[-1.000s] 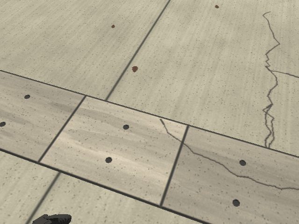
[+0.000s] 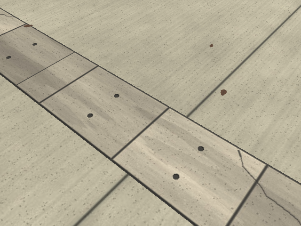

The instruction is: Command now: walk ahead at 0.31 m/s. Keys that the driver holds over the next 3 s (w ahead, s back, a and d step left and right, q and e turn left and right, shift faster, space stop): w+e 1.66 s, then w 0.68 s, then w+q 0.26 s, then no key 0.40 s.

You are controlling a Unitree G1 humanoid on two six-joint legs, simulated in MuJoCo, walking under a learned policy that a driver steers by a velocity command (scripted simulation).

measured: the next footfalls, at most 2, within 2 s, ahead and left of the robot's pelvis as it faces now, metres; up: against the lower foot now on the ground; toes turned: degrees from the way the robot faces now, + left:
left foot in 0.08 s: +0.03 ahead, +0.13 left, +0.00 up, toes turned +0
right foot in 0.52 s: +0.37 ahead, -0.12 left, +0.00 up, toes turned -16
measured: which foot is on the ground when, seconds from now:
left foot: up 0.00-0.06, down 0.08-0.52, up 0.54-0.98, down 1.00-1.00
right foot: down 0.00-0.08, up 0.10-0.50, down 0.52-1.00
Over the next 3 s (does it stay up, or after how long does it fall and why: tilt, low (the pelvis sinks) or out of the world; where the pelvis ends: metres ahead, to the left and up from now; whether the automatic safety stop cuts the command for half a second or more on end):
stays up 1.07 -0.90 -0.02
